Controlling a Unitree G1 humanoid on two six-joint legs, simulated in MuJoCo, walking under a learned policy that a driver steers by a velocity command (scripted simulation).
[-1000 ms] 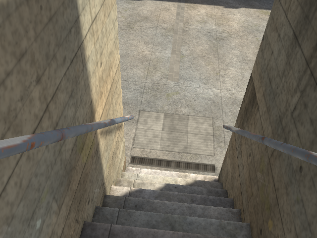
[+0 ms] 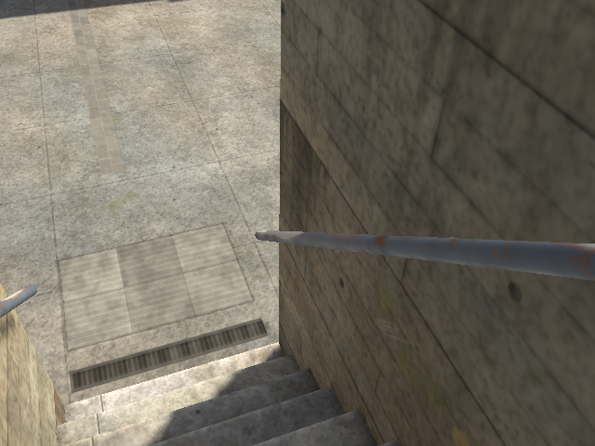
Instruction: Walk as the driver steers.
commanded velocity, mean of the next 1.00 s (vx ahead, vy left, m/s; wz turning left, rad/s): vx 0.19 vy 0.00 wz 0.30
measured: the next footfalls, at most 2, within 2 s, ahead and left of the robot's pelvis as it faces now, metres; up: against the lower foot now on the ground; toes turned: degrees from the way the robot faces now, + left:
right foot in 0.02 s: +0.13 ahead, -0.10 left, -0.21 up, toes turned -2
left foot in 0.56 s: +0.30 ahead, +0.20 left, -0.42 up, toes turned +17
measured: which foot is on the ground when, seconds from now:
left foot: down 0.00-0.02, up 0.04-0.54, down 0.56-1.00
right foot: up 0.00-0.00, down 0.02-0.54, up 0.56-1.00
